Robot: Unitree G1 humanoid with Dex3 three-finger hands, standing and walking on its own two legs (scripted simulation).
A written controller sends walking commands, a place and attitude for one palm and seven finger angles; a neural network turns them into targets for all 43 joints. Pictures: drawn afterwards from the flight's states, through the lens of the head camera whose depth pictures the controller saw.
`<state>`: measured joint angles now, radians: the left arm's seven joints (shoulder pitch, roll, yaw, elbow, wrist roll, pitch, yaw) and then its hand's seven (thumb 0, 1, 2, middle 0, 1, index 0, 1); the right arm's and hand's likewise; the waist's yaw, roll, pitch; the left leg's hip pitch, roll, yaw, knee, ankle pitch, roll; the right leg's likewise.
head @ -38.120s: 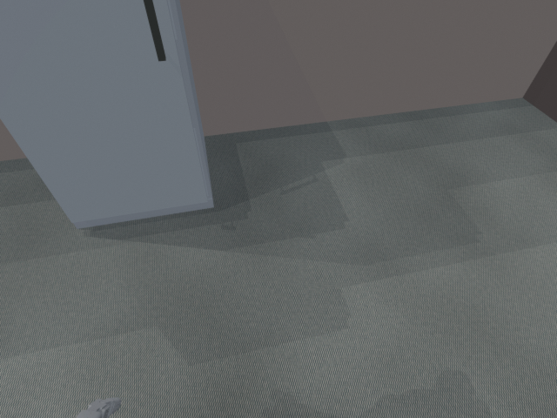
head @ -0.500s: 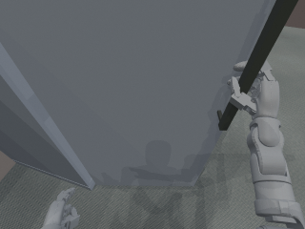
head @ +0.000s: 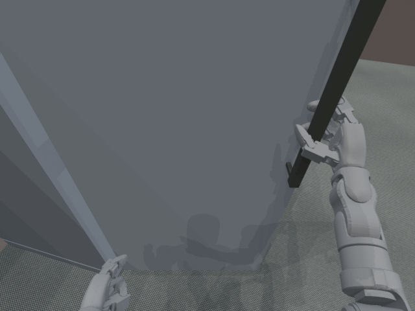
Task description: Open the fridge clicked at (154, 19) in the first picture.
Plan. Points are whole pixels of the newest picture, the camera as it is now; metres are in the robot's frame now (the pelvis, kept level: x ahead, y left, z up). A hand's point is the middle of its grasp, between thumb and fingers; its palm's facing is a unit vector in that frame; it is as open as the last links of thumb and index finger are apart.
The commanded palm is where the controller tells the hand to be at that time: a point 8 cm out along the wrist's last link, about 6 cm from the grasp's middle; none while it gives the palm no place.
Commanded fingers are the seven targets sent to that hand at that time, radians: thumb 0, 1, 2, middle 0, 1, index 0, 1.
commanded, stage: loosen the grip on the handle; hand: right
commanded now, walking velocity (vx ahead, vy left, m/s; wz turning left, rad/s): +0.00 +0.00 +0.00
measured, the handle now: (318, 109) +0.43 -0.17 +0.21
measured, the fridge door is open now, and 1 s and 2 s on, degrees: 74 75 75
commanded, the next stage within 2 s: slip the hand off the handle in 0.42 s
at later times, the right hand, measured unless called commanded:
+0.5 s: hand (308, 152) +0.36 -0.15 +0.17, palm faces +0.08 +0.99 -0.13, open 14.4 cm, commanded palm +0.33 -0.20 +0.16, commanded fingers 0.00 0.55 -0.20 0.25 1.15 0.25 1.15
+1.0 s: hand (343, 161) +0.36 -0.21 +0.15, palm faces +0.11 +0.98 -0.14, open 14.7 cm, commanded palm +0.33 -0.26 +0.16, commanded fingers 0.00 0.55 -0.20 0.25 1.15 0.25 1.15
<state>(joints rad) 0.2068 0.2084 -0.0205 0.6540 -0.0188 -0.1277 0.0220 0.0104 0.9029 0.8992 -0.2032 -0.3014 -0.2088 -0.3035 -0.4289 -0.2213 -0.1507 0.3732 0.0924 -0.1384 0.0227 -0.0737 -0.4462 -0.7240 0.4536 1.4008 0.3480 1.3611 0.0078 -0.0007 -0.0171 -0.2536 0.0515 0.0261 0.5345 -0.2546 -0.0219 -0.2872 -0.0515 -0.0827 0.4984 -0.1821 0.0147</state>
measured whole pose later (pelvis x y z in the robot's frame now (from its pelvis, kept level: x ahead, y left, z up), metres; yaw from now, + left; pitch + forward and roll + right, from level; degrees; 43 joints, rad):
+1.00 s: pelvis +0.04 +0.00 -0.01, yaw +2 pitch +3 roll +1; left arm 0.22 0.23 -0.03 0.63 -0.02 -0.14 0.07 0.01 0.90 0.90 -0.20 -0.30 -0.21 -0.30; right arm -0.11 -0.31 -0.26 0.11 0.19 -0.26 0.18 -0.01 0.55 -0.20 0.26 1.15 0.26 1.15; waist -0.04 -0.02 -0.07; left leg -0.33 0.02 0.01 0.65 -0.37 -0.03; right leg -0.39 -0.01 0.01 0.69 -0.35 0.00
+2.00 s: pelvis +0.03 +0.01 -0.02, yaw +0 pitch +0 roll +1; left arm 0.24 0.26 -0.05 0.63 -0.05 -0.24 0.11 0.01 0.90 0.90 -0.20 -0.30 -0.21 -0.30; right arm 0.25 -0.34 -0.37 -0.16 0.35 -0.16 0.31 -0.01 0.55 -0.20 0.25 1.15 0.26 1.15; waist -0.08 -0.04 -0.07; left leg -0.29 0.01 0.04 0.67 -0.37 -0.01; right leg -0.37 -0.03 0.05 0.71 -0.34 0.02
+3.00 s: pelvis +0.04 +0.00 +0.00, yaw +1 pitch -5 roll +0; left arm 0.21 0.23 -0.04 0.67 0.01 -0.18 0.10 0.01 0.90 0.90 -0.20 -0.30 -0.21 -0.30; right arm 0.43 -0.35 -0.33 -0.35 0.07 -0.07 -0.10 0.00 -0.37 -0.64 0.23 0.61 0.23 0.61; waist -0.08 -0.05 -0.01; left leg -0.09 0.03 0.01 0.46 -0.29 -0.02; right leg -0.14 -0.01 0.01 0.48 -0.26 0.00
